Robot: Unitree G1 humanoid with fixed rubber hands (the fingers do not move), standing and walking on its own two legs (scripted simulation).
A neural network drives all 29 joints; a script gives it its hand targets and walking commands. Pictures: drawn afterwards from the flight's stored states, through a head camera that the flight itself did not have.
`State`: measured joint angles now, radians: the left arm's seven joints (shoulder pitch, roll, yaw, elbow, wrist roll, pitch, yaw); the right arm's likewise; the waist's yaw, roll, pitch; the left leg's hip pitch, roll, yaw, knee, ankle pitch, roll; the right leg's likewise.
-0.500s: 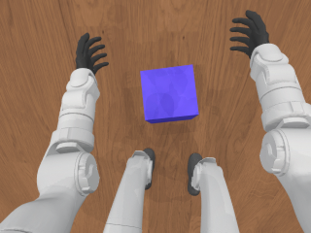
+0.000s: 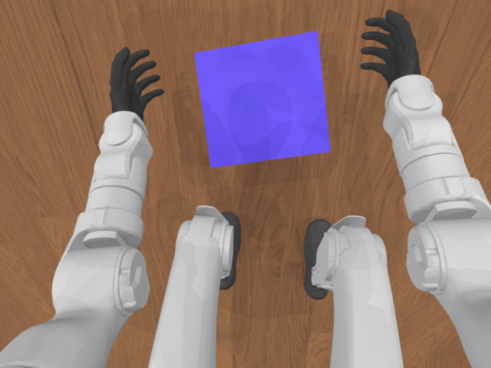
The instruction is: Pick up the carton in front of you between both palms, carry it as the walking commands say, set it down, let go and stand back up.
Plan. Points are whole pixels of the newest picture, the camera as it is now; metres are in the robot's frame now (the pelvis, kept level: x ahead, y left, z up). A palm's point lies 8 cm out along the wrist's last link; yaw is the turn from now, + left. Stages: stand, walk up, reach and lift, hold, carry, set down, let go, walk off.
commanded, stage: reach and lift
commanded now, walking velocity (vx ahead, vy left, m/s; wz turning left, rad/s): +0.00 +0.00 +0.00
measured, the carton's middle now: (264, 112) +0.48 +0.03 -0.37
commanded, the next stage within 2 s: none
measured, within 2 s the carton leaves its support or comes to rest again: leaves its support in 1.24 s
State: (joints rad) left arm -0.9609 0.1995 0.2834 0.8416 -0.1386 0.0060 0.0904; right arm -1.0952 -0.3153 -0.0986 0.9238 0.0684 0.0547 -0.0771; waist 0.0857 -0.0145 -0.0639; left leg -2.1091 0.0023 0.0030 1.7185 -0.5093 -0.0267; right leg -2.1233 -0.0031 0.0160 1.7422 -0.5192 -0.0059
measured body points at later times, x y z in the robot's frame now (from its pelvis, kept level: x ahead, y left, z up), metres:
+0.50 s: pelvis -0.04 +0.01 -0.12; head +0.33 +0.00 +0.12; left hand +0.47 +0.23 -0.31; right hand +0.52 -0.15 -0.32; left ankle +0.09 +0.13 -0.46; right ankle +0.08 -0.12 -0.46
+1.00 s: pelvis -0.04 +0.00 -0.11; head +0.33 +0.00 +0.14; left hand +0.48 +0.19 -0.30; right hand +0.52 -0.12 -0.31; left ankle +0.09 +0.13 -0.46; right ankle +0.08 -0.12 -0.46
